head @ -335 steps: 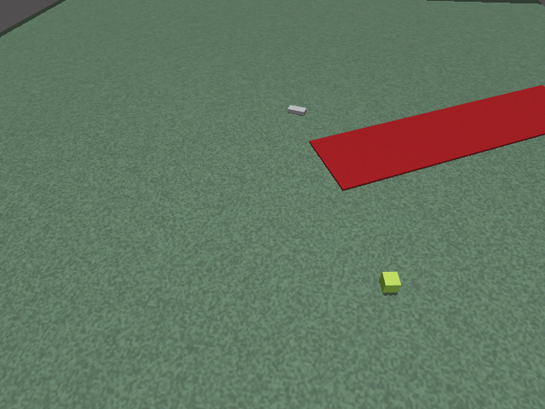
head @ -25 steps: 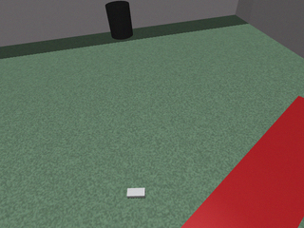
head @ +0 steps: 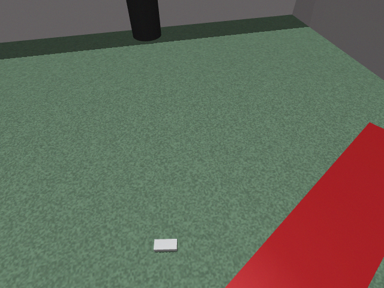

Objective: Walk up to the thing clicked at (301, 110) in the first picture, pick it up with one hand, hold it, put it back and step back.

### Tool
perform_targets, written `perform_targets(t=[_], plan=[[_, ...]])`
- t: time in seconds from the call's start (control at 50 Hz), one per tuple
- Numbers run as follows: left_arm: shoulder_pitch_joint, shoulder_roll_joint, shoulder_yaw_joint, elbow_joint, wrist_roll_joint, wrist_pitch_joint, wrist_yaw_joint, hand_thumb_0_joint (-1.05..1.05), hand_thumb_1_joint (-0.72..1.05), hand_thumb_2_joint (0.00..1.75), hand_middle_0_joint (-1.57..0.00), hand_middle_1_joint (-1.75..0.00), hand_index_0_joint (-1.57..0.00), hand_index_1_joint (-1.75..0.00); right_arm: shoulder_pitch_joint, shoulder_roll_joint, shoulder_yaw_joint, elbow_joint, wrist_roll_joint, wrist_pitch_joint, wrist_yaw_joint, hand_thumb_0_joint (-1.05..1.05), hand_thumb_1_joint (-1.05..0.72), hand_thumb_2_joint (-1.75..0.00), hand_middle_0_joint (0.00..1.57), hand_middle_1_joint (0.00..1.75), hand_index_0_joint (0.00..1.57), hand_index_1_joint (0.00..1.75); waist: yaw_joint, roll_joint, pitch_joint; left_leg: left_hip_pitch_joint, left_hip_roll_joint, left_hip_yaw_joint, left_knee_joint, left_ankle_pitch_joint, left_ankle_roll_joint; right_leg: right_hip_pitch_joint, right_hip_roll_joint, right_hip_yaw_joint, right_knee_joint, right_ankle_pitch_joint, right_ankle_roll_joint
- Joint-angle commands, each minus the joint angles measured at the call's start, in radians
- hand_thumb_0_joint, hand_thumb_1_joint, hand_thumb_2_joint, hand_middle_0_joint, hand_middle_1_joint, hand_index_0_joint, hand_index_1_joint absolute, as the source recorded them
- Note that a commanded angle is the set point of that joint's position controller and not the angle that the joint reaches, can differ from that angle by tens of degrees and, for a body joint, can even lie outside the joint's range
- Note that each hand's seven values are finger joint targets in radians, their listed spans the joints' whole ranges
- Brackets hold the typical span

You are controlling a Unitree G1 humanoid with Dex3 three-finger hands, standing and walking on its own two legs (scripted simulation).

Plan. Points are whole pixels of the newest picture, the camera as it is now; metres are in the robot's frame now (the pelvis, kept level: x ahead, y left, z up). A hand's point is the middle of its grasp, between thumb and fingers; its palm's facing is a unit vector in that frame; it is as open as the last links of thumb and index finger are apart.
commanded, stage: walk up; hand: left
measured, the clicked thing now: (165, 245) +0.49 +0.18 -0.76
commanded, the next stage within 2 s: none
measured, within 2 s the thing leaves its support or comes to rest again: neither
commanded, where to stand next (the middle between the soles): +0.12 -0.02 m, yaw +1 degrees
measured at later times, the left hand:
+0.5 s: hand out of the picture +0.07 +0.26 -0.16, palm faces +0.00 -0.94 -0.35, open 7.4 cm
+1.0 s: hand out of the picture +0.06 +0.27 -0.16, palm faces +0.04 -0.93 -0.36, open 7.4 cm
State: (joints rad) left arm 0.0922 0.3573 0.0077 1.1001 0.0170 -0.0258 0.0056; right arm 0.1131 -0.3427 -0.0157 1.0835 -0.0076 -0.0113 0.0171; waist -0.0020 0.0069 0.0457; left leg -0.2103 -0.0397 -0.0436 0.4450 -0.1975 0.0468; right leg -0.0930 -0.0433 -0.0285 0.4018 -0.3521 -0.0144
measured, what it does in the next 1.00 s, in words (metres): stands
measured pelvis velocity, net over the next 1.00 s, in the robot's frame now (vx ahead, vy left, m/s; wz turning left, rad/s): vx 0.00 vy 0.00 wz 0.05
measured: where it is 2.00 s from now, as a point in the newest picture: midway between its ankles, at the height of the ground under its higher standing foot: outside the picture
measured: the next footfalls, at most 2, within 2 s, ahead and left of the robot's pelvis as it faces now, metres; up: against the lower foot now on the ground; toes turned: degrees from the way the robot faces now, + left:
left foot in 1.20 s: +0.16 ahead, +0.21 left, +0.00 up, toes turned +5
right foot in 1.72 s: -0.03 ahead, -0.15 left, +0.01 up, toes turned -6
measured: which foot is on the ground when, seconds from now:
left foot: down 0.00-1.00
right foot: down 0.00-1.00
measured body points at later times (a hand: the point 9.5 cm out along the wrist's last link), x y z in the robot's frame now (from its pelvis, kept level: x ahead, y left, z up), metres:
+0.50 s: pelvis +0.00 +0.00 +0.00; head +0.00 +0.01 +0.45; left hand +0.07 +0.31 -0.13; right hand +0.10 -0.30 -0.12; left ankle +0.03 +0.09 -0.74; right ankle -0.03 -0.16 -0.74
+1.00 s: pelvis +0.00 +0.00 +0.00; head +0.00 +0.01 +0.45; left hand +0.06 +0.31 -0.13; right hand +0.10 -0.30 -0.13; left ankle +0.03 +0.09 -0.74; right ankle -0.03 -0.16 -0.74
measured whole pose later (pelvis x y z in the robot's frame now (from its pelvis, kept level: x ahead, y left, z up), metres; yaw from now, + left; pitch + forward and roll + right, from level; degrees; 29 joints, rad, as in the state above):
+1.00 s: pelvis +0.00 +0.00 +0.00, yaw +3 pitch -3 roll -2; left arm 0.15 0.36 0.03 1.09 0.03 -0.03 0.00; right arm 0.13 -0.36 -0.03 1.05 -0.03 0.02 0.05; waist 0.00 0.03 0.04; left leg -0.24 -0.06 -0.08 0.53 -0.27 0.05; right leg -0.07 -0.05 -0.08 0.41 -0.38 -0.01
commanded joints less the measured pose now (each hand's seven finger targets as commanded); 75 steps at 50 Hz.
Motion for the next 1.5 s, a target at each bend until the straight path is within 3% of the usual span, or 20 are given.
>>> perform_targets(t=[0.0, 0.3, 0.58, 0.84, 0.9, 0.92, 0.94, 0.96, 0.98, 1.02, 1.06, 1.1, 1.14, 1.16, 1.18, 1.2, 1.24, 1.28, 1.3, 1.48], plan=[[-0.031, 0.205, 0.044, -0.053, -0.002, -0.024, 0.016, 0.00, 0.90, 0.90, -0.20, -0.30, -0.20, -0.30, -0.041, -0.220, -0.048, -0.062, -0.001, -0.021, -0.017, 0.00, -0.90, -0.90, 0.20, 0.30, 0.20, 0.30, 0.012, 0.009, -0.089, 0.036, 0.140, -0.152, -0.083, 0.208, 0.016, 0.023, -0.057, 0.043, -0.050, 0.209, -0.016], [-0.035, 0.210, 0.046, -0.050, 0.003, -0.019, 0.015, 0.00, 0.90, 0.90, -0.20, -0.30, -0.20, -0.30, -0.069, -0.221, -0.049, -0.061, -0.002, -0.017, -0.018, 0.00, -0.90, -0.90, 0.20, 0.30, 0.20, 0.30, 0.012, 0.017, -0.109, 0.087, 0.131, -0.149, -0.088, 0.240, 0.014, 0.026, -0.062, 0.024, -0.042, 0.224, -0.008], [-0.038, 0.201, 0.052, -0.061, 0.008, -0.011, 0.006, 0.00, 0.90, 0.90, -0.20, -0.30, -0.20, -0.30, -0.057, -0.223, -0.048, -0.057, -0.009, -0.016, -0.013, 0.00, -0.90, -0.90, 0.20, 0.30, 0.20, 0.30, 0.008, 0.041, -0.042, -0.012, 0.126, -0.212, -0.163, -0.088, 0.017, -0.003, -0.042, 0.015, -0.042, 0.020, -0.022], [-0.021, 0.220, 0.062, -0.060, 0.006, -0.016, 0.012, 0.00, 0.90, 0.90, -0.20, -0.30, -0.20, -0.30, -0.035, -0.211, -0.042, -0.056, -0.002, -0.019, -0.021, 0.00, -0.90, -0.90, 0.20, 0.30, 0.20, 0.30, 0.009, -0.018, -0.105, 0.033, 0.097, -0.125, -0.046, 0.253, 0.006, 0.077, -0.088, 0.026, -0.060, 0.251, -0.019], [-0.035, 0.207, 0.058, -0.066, 0.004, -0.006, 0.009, 0.00, 0.90, 0.90, -0.20, -0.30, -0.20, -0.30, -0.038, -0.224, -0.046, -0.055, -0.003, -0.014, -0.021, 0.00, -0.90, -0.90, 0.20, 0.30, 0.20, 0.30, 0.006, 0.026, -0.055, 0.001, 0.112, -0.186, -0.115, 0.068, 0.012, 0.022, -0.058, 0.004, -0.032, 0.098, -0.019], [0.101, 0.279, 0.082, -0.049, 0.002, -0.020, 0.023, 0.00, 0.90, 0.90, -0.20, -0.30, -0.20, -0.30, -0.034, -0.297, -0.086, -0.122, -0.036, 0.011, 0.012, 0.00, -0.90, -0.90, 0.20, 0.30, 0.20, 0.30, 0.033, 0.092, -0.059, -0.065, 0.085, -0.190, -0.052, -0.174, 0.045, 0.065, -0.089, 0.042, -0.020, -0.095, -0.054], [0.163, 0.303, 0.093, -0.034, 0.012, -0.027, 0.028, 0.00, 0.90, 0.90, -0.20, -0.30, -0.20, -0.30, -0.077, -0.264, -0.082, -0.147, -0.041, 0.025, 0.030, 0.00, -0.90, -0.90, 0.20, 0.30, 0.20, 0.30, 0.062, 0.006, -0.003, -0.249, 0.059, -0.164, -0.005, -0.329, 0.035, 0.140, -0.142, 0.123, -0.092, -0.211, -0.082], [0.212, 0.357, 0.118, -0.026, 0.023, -0.034, 0.035, 0.00, 0.90, 0.90, -0.20, -0.30, -0.20, -0.30, -0.126, -0.237, -0.084, -0.175, -0.044, 0.032, 0.043, 0.00, -0.90, -0.90, 0.20, 0.30, 0.20, 0.30, 0.094, -0.124, 0.055, -0.390, 0.013, -0.056, 0.212, -0.260, -0.005, 0.191, -0.270, 0.276, -0.224, -0.321, -0.145], [0.205, 0.395, 0.138, -0.050, 0.031, -0.045, 0.043, 0.00, 0.90, 0.90, -0.20, -0.30, -0.20, -0.30, -0.139, -0.237, -0.087, -0.196, -0.058, 0.035, 0.047, 0.00, -0.90, -0.90, 0.20, 0.30, 0.20, 0.30, 0.103, -0.128, 0.095, -0.487, 0.050, -0.047, 0.387, -0.250, -0.034, 0.171, -0.416, 0.408, -0.292, -0.311, -0.213], [0.112, 0.384, 0.146, -0.113, 0.029, -0.060, 0.054, 0.00, 0.90, 0.90, -0.20, -0.30, -0.20, -0.30, -0.064, -0.261, -0.096, -0.201, -0.049, 0.033, 0.057, 0.00, -0.90, -0.90, 0.20, 0.30, 0.20, 0.30, 0.055, -0.087, 0.105, -0.494, 0.124, -0.111, 0.473, -0.227, -0.055, 0.168, -0.470, 0.402, -0.254, -0.056, -0.269], [0.098, 0.359, 0.140, -0.134, 0.025, -0.072, 0.064, 0.00, 0.90, 0.90, -0.20, -0.30, -0.20, -0.30, -0.039, -0.257, -0.104, -0.219, -0.052, 0.037, 0.073, 0.00, -0.90, -0.90, 0.20, 0.30, 0.20, 0.30, 0.023, -0.087, 0.087, -0.444, 0.158, -0.101, 0.453, -0.237, -0.070, 0.163, -0.411, 0.253, -0.176, 0.260, -0.242], [0.026, 0.322, 0.121, -0.171, 0.028, -0.066, 0.040, 0.00, 0.90, 0.90, -0.20, -0.30, -0.20, -0.30, -0.019, -0.226, -0.099, -0.209, -0.030, 0.024, 0.076, 0.00, -0.90, -0.90, 0.20, 0.30, 0.20, 0.30, -0.008, -0.179, 0.058, -0.259, 0.133, -0.011, 0.305, -0.217, -0.069, 0.063, -0.268, 0.047, -0.092, 0.376, -0.170], [-0.076, 0.279, 0.106, -0.210, 0.023, -0.015, 0.007, 0.00, 0.90, 0.90, -0.20, -0.30, -0.20, -0.30, 0.095, -0.213, -0.092, -0.148, 0.002, -0.010, 0.037, 0.00, -0.90, -0.90, 0.20, 0.30, 0.20, 0.30, -0.056, -0.227, 0.020, 0.051, 0.058, 0.096, 0.065, 0.081, -0.077, -0.138, -0.105, -0.121, 0.154, 0.380, -0.072], [-0.048, 0.252, 0.111, -0.223, 0.029, 0.021, -0.005, 0.00, 0.90, 0.90, -0.20, -0.30, -0.20, -0.30, 0.284, -0.262, -0.118, -0.079, 0.002, -0.022, -0.002, 0.00, -0.90, -0.90, 0.20, 0.30, 0.20, 0.30, -0.123, -0.128, -0.004, 0.173, 0.032, 0.113, 0.000, 0.239, -0.079, -0.211, -0.035, -0.143, 0.415, 0.234, -0.047], [-0.001, 0.214, 0.109, -0.296, 0.038, 0.064, -0.025, 0.00, 0.90, 0.90, -0.20, -0.30, -0.20, -0.30, 0.415, -0.380, -0.157, -0.063, -0.012, -0.023, -0.055, 0.00, -0.90, -0.90, 0.20, 0.30, 0.20, 0.30, -0.152, 0.088, 0.009, 0.254, 0.147, -0.080, -0.024, 0.506, -0.036, -0.411, 0.059, -0.035, 0.681, -0.167, -0.023], [0.104, 0.181, 0.101, -0.305, 0.027, 0.099, -0.019, 0.00, 0.90, 0.90, -0.20, -0.30, -0.20, -0.30, 0.396, -0.461, -0.173, -0.103, -0.024, -0.026, -0.088, 0.00, -0.90, -0.90, 0.20, 0.30, 0.20, 0.30, -0.098, 0.193, -0.073, 0.205, 0.368, -0.393, -0.004, 0.666, 0.036, -0.451, 0.113, 0.183, 0.834, -0.397, -0.012], [0.224, 0.255, 0.110, -0.274, 0.002, 0.154, -0.011, 0.00, 0.90, 0.90, -0.20, -0.30, -0.20, -0.30, 0.141, -0.485, -0.172, -0.199, -0.005, -0.020, -0.104, 0.00, -0.90, -0.90, 0.20, 0.30, 0.20, 0.30, -0.012, 0.081, -0.113, -0.094, 0.494, -0.491, -0.140, 0.102, 0.171, -0.328, 0.062, 0.281, 0.982, -0.230, -0.024], [0.240, 0.304, 0.132, -0.261, 0.008, 0.152, -0.031, 0.00, 0.90, 0.90, -0.20, -0.30, -0.20, -0.30, 0.050, -0.438, -0.176, -0.240, -0.001, -0.025, -0.109, 0.00, -0.90, -0.90, 0.20, 0.30, 0.20, 0.30, 0.032, 0.070, -0.085, -0.108, 0.418, -0.379, -0.158, -0.198, 0.119, -0.356, 0.021, 0.288, 1.043, -0.093, -0.021], [0.272, 0.311, 0.140, -0.258, 0.006, 0.147, -0.040, 0.00, 0.90, 0.90, -0.20, -0.30, -0.20, -0.30, 0.052, -0.405, -0.169, -0.253, -0.008, -0.027, -0.109, 0.00, -0.90, -0.90, 0.20, 0.30, 0.20, 0.30, 0.043, 0.096, -0.088, -0.101, 0.368, -0.296, -0.127, -0.181, 0.083, -0.371, 0.022, 0.283, 1.010, -0.058, -0.014], [0.240, 0.320, 0.168, -0.346, 0.041, 0.147, -0.082, 0.00, 0.90, 0.90, -0.20, -0.30, -0.20, -0.30, 0.200, -0.412, -0.170, -0.278, -0.009, -0.053, -0.121, 0.00, -0.90, -0.90, 0.20, 0.30, 0.20, 0.30, 0.018, 0.114, -0.066, -0.009, 0.384, -0.241, -0.048, -0.229, 0.144, -0.519, 0.055, 0.280, 0.909, -0.063, 0.023]])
